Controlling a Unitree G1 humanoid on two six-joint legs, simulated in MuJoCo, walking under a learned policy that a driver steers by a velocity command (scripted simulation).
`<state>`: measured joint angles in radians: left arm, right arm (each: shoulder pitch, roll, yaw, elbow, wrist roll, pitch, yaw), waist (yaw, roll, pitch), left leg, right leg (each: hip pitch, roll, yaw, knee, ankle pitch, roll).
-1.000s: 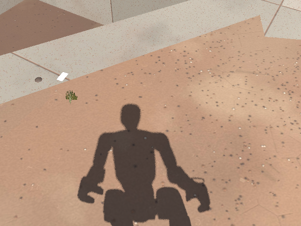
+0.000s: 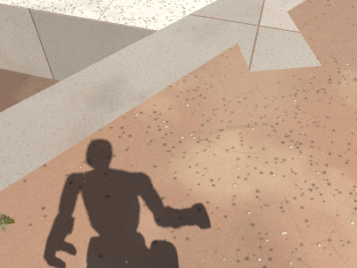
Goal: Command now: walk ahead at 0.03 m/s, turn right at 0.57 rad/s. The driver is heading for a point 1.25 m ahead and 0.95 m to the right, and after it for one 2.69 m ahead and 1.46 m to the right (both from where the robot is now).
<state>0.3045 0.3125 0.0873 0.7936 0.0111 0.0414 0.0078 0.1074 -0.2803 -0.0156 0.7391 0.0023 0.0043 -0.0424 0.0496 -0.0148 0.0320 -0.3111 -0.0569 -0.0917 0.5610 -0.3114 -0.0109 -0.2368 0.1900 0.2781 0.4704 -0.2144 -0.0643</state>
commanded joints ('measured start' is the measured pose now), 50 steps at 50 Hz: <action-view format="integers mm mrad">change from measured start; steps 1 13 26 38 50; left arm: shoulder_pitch -11 -87 -74 46 82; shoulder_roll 69 97 254 145 172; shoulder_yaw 13 11 24 6 21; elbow -78 -78 -140 -58 -30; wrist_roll -18 -1 9 2 9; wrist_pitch -8 40 -6 -52 -86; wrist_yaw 2 -43 -24 -21 -14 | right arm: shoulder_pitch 95 127 173 28 -49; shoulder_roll -172 -148 -71 -128 -118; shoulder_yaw -39 -46 -48 -69 -49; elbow -41 -48 -73 -45 -99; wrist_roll -18 -26 -33 -46 -19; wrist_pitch -25 -2 28 7 -47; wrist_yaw -24 -2 37 65 57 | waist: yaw -44 -68 -58 -7 -27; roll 84 168 -287 -97 -98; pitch -88 -54 -67 25 28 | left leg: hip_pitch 258 294 -268 -369 -42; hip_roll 223 308 120 94 31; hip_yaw -191 -36 262 58 40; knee -316 -229 351 326 -19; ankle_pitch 161 581 -302 63 65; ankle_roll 70 228 -29 -36 -10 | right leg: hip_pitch -82 -303 269 215 38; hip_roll -134 -129 -535 -332 -303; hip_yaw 129 -228 243 164 271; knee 153 587 -205 -325 -187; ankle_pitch -17 -219 283 -223 -1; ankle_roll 17 130 -85 -174 -147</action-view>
